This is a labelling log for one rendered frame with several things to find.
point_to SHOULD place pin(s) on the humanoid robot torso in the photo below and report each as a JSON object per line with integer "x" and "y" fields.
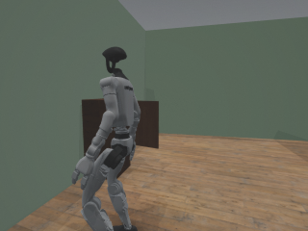
{"x": 125, "y": 105}

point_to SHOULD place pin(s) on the robot right upper arm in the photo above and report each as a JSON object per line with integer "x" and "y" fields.
{"x": 137, "y": 110}

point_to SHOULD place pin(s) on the robot left forearm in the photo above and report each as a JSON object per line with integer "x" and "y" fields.
{"x": 102, "y": 134}

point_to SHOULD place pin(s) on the robot left upper arm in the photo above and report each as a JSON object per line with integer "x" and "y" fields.
{"x": 108, "y": 86}

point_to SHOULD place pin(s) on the robot left shin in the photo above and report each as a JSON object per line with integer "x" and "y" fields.
{"x": 98, "y": 220}

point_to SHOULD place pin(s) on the robot right hand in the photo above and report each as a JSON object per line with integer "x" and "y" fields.
{"x": 133, "y": 151}

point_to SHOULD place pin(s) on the robot right forearm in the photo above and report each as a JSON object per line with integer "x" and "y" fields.
{"x": 133, "y": 128}

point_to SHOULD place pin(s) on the robot left hand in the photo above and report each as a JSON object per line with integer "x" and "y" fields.
{"x": 84, "y": 166}

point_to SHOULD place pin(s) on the cupboard door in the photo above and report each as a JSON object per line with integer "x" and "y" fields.
{"x": 147, "y": 133}

